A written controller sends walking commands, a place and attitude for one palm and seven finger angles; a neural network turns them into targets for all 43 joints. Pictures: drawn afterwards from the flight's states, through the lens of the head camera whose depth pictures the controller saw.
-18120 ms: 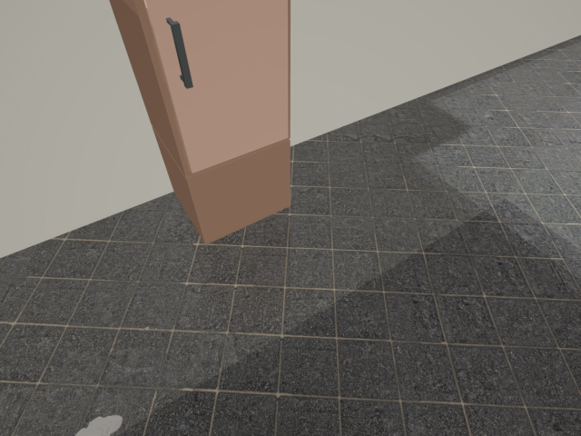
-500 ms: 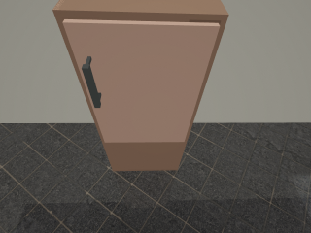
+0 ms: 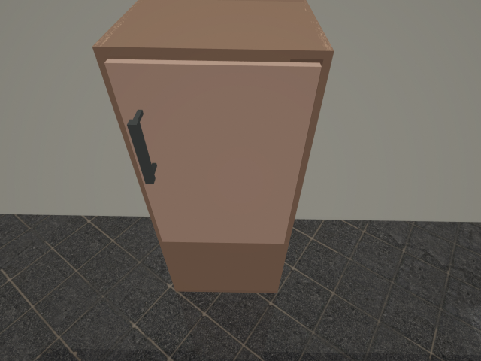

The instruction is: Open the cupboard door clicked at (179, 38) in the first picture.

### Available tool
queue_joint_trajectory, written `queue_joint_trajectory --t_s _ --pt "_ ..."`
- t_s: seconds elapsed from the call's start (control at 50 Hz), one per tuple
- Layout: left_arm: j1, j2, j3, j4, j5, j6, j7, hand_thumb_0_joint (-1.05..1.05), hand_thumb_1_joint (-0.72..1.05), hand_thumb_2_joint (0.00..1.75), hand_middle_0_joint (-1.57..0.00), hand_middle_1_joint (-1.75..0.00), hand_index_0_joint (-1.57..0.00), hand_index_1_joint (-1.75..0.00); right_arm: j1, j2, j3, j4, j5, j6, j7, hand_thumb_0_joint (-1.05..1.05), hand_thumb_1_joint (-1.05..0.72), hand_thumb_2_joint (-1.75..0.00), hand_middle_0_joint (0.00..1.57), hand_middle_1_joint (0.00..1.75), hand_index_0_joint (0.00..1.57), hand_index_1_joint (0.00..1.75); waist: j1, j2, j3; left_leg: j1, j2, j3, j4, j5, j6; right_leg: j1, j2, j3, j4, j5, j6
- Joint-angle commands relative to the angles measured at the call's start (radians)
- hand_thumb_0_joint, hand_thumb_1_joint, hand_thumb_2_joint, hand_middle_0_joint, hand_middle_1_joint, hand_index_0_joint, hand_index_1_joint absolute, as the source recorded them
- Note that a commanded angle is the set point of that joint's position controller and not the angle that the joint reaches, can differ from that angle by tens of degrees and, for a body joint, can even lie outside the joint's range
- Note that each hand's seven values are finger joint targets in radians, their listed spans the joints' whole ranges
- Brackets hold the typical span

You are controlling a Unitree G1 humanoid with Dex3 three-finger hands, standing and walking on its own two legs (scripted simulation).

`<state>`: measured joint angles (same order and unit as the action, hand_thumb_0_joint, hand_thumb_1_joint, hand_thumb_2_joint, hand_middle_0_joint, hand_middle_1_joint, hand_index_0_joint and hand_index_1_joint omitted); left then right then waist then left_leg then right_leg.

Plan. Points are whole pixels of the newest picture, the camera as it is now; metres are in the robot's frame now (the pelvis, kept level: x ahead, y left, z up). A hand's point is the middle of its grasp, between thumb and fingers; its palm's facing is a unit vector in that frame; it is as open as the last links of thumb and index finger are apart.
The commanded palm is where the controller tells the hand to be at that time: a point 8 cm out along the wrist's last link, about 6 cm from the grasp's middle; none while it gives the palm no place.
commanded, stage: look again from close up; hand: left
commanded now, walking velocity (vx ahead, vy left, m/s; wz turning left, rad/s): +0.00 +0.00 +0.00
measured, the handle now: (144, 148) +0.52 +0.24 +0.07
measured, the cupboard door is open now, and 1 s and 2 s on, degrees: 0 0 0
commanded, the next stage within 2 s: raise the hand with hooked fingers in 0.62 s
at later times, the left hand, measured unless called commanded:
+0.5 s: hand out of the picture -0.03 +0.20 -0.17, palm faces +0.01 -0.98 -0.18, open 7.4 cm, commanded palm none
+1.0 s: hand (119, 311) +0.19 +0.20 +0.02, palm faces +0.08 -1.00 -0.01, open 7.8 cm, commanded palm +0.10 +0.27 -0.04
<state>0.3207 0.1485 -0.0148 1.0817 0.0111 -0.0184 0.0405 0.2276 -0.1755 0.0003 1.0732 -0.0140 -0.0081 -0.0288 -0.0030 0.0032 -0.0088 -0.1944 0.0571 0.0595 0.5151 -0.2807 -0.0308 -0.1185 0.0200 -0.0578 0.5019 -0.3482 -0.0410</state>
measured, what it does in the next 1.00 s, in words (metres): shifts its weight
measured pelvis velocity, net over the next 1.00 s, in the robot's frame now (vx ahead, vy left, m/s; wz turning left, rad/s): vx -0.04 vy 0.04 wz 0.02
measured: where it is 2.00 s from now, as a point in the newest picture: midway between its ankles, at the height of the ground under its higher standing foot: outside the picture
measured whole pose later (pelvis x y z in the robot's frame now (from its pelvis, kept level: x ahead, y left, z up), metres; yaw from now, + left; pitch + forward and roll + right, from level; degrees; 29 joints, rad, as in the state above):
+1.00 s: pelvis -0.04 +0.04 -0.03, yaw +1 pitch +6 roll +0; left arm 0.30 0.16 0.08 0.14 -0.20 -0.41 -0.09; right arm 0.21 -0.25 -0.03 0.70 0.02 -0.28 -0.03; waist -0.04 0.01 -0.11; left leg -0.55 0.00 0.07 0.77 -0.32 0.03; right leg -0.49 -0.05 -0.04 0.80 -0.41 0.01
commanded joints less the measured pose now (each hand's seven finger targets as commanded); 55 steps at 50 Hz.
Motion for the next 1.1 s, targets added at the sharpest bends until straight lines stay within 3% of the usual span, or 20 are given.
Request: queue_joint_trajectory --t_s 0.0,0.66,0.68,0.7,0.72,0.74,0.76,0.78,0.8,0.82,0.84,0.88,0.9,0.92,0.94,0.96,0.98,1.02,1.06,1.08 --pt "0.053 0.126 0.025 -0.032 0.004 -0.017 0.003 0.00 0.90 0.90 -0.20 -0.30 -0.20 -0.30 0.048 -0.073 -0.011 -0.026 -0.001 -0.005 0.001 0.00 -0.90 -0.90 0.20 0.30 0.20 0.30 -0.004 0.000 0.098 0.012 0.042 -0.040 -0.073 0.157 0.044 -0.120 -0.122 0.129 -0.141 0.303 0.008" --pt "0.055 0.109 0.023 0.002 0.004 -0.008 -0.003 0.00 0.90 0.90 -0.20 -0.30 -0.20 -0.30 0.098 -0.082 -0.013 0.038 0.004 -0.026 0.001 0.00 -0.90 -0.90 0.20 0.30 0.20 0.30 0.011 -0.009 0.095 -0.026 0.061 -0.089 -0.186 0.116 0.070 -0.090 -0.118 0.090 -0.150 0.149 0.015" --pt "0.056 0.106 0.022 0.002 0.004 -0.008 -0.003 0.00 0.90 0.90 -0.20 -0.30 -0.20 -0.30 0.094 -0.086 -0.012 0.036 0.003 -0.026 0.002 0.00 -0.90 -0.90 0.20 0.30 0.20 0.30 0.011 -0.003 0.092 -0.023 0.059 -0.090 -0.186 0.116 0.070 -0.092 -0.119 0.094 -0.148 0.153 0.015" --pt "0.093 0.107 0.011 0.022 0.016 -0.020 0.034 0.00 0.90 0.90 -0.20 -0.30 -0.20 -0.30 0.013 -0.108 -0.008 -0.037 0.010 -0.027 0.012 0.00 -0.90 -0.90 0.20 0.30 0.20 0.30 0.032 0.024 0.162 -0.090 0.063 -0.050 0.005 0.197 0.035 -0.161 -0.160 0.140 -0.168 0.318 0.018" --pt "-0.628 0.337 0.133 -1.557 -0.195 -0.227 0.025 0.00 0.88 0.89 -0.20 -0.32 -0.20 -0.32 0.028 -0.265 -0.037 -0.408 0.065 -0.167 -0.032 0.00 -0.90 -0.90 0.20 0.30 0.20 0.30 -0.103 0.198 -0.348 0.222 -0.049 -0.058 -0.096 0.254 0.050 -0.074 -0.051 0.032 -0.057 0.334 0.005" --pt "-0.222 0.272 0.132 -1.321 -0.115 -0.174 0.069 0.00 0.85 0.88 -0.20 -0.33 -0.20 -0.33 -0.046 -0.172 0.000 -0.344 0.061 -0.267 -0.061 0.00 -0.90 -0.90 0.20 0.30 0.20 0.30 0.014 0.317 -0.335 0.261 -0.003 -0.044 -0.120 0.319 0.047 -0.105 -0.028 -0.002 0.024 0.187 -0.011" --pt "-0.170 0.201 0.081 -1.238 -0.125 -0.128 0.118 0.00 0.83 0.87 -0.21 -0.34 -0.21 -0.34 -0.041 -0.167 -0.018 -0.292 0.064 -0.301 -0.065 0.00 -0.90 -0.90 0.20 0.30 0.20 0.30 -0.023 0.245 -0.258 0.135 0.000 -0.061 -0.130 0.168 0.013 -0.161 -0.021 -0.034 0.040 0.089 0.002" --pt "0.143 -0.049 -0.042 -0.984 -0.138 -0.038 0.103 0.00 0.81 0.86 -0.21 -0.36 -0.21 -0.36 -0.005 -0.132 -0.018 -0.286 0.072 -0.299 -0.050 0.00 -0.90 -0.90 0.20 0.30 0.20 0.30 -0.032 0.130 -0.104 0.042 0.010 -0.090 -0.153 0.044 0.033 -0.232 -0.024 -0.056 0.038 0.061 0.014" --pt "-0.028 -0.033 -0.054 -1.218 -0.188 -0.077 0.081 0.00 0.78 0.85 -0.21 -0.37 -0.21 -0.37 -0.020 -0.171 -0.019 -0.378 0.081 -0.306 -0.049 0.00 -0.90 -0.90 0.20 0.30 0.20 0.30 -0.037 0.084 -0.018 -0.037 -0.003 -0.119 -0.142 -0.034 0.036 -0.229 -0.029 -0.058 0.025 0.069 0.022" --pt "-0.015 0.016 -0.016 -1.208 -0.173 -0.121 0.069 0.00 0.76 0.84 -0.21 -0.39 -0.21 -0.39 -0.040 -0.193 -0.037 -0.398 0.070 -0.321 -0.053 0.00 -0.90 -0.90 0.20 0.30 0.20 0.30 -0.057 0.019 -0.002 -0.070 -0.013 -0.124 -0.103 -0.082 0.041 -0.278 -0.023 -0.051 0.011 0.028 0.025" --pt "0.008 0.006 -0.014 -1.148 -0.165 -0.171 0.052 0.00 0.74 0.83 -0.21 -0.40 -0.21 -0.40 -0.039 -0.197 -0.042 -0.417 0.053 -0.330 -0.052 0.00 -0.90 -0.90 0.20 0.30 0.20 0.30 -0.064 -0.081 0.046 -0.130 -0.028 -0.127 -0.058 -0.107 0.044 -0.344 -0.016 -0.057 0.022 -0.014 0.030" --pt "0.122 -0.028 0.023 -0.938 -0.171 -0.268 -0.017 0.00 0.69 0.81 -0.22 -0.43 -0.22 -0.43 -0.036 -0.199 -0.058 -0.456 0.037 -0.320 -0.029 0.00 -0.90 -0.90 0.20 0.30 0.20 0.30 -0.030 -0.246 0.083 -0.261 -0.040 -0.116 0.044 -0.109 0.029 -0.455 -0.003 -0.080 0.095 -0.086 0.028" --pt "0.212 -0.028 0.059 -0.877 -0.191 -0.336 -0.073 0.00 0.67 0.80 -0.22 -0.45 -0.22 -0.45 -0.057 -0.194 -0.068 -0.483 0.030 -0.318 -0.018 0.00 -0.90 -0.90 0.20 0.30 0.20 0.30 0.010 -0.309 0.066 -0.327 -0.043 -0.098 0.107 -0.099 0.024 -0.505 -0.001 -0.078 0.141 -0.123 0.026" --pt "0.277 -0.013 0.092 -0.871 -0.216 -0.409 -0.138 0.00 0.64 0.79 -0.22 -0.47 -0.22 -0.47 -0.071 -0.193 -0.078 -0.504 0.025 -0.316 -0.004 0.00 -0.90 -0.90 0.20 0.30 0.20 0.30 0.040 -0.320 0.016 -0.373 -0.051 -0.077 0.166 -0.070 0.021 -0.523 -0.006 -0.066 0.183 -0.120 0.021" --pt "0.323 0.018 0.134 -0.871 -0.240 -0.476 -0.207 0.00 0.62 0.78 -0.22 -0.48 -0.22 -0.48 -0.086 -0.195 -0.088 -0.534 0.023 -0.311 0.010 0.00 -0.90 -0.90 0.20 0.30 0.20 0.30 0.060 -0.313 -0.021 -0.402 -0.057 -0.063 0.213 -0.044 0.015 -0.524 -0.007 -0.053 0.221 -0.099 0.015" --pt "0.352 0.069 0.193 -0.835 -0.250 -0.525 -0.280 0.00 0.60 0.77 -0.22 -0.50 -0.22 -0.50 -0.088 -0.207 -0.099 -0.561 0.027 -0.300 0.032 0.00 -0.90 -0.90 0.20 0.30 0.20 0.30 0.083 -0.214 -0.054 -0.408 -0.066 -0.055 0.246 -0.004 0.005 -0.501 -0.012 -0.040 0.267 -0.044 -0.001" --pt "0.332 0.090 0.204 -0.860 -0.265 -0.550 -0.335 0.00 0.57 0.76 -0.22 -0.51 -0.22 -0.51 -0.113 -0.215 -0.101 -0.613 0.028 -0.292 0.039 0.00 -0.90 -0.90 0.20 0.30 0.20 0.30 0.082 -0.146 -0.090 -0.421 -0.078 -0.040 0.287 0.013 0.007 -0.494 -0.020 -0.031 0.306 0.003 -0.005" --pt "0.295 0.168 0.283 -0.952 -0.262 -0.526 -0.359 0.00 0.53 0.74 -0.23 -0.54 -0.23 -0.54 -0.136 -0.206 -0.101 -0.681 0.039 -0.270 0.035 0.00 -0.90 -0.90 0.20 0.30 0.20 0.30 0.110 -0.025 -0.187 -0.449 -0.087 -0.011 0.320 0.024 0.023 -0.469 -0.026 -0.009 0.356 0.053 -0.001" --pt "0.181 0.235 0.331 -1.132 -0.283 -0.493 -0.336 0.00 0.48 0.72 -0.23 -0.57 -0.23 -0.57 -0.130 -0.199 -0.095 -0.721 0.034 -0.242 0.024 0.00 -0.90 -0.90 0.20 0.30 0.20 0.30 0.109 0.085 -0.263 -0.442 -0.082 -0.013 0.339 0.009 0.029 -0.470 -0.019 0.013 0.381 0.040 0.002" --pt "0.126 0.223 0.319 -1.243 -0.296 -0.492 -0.318 0.00 0.46 0.71 -0.23 -0.58 -0.23 -0.58 -0.128 -0.189 -0.092 -0.749 0.035 -0.236 0.018 0.00 -0.90 -0.90 0.20 0.30 0.20 0.30 0.091 0.111 -0.301 -0.424 -0.075 -0.020 0.348 0.001 0.036 -0.481 -0.016 0.023 0.375 0.032 0.007"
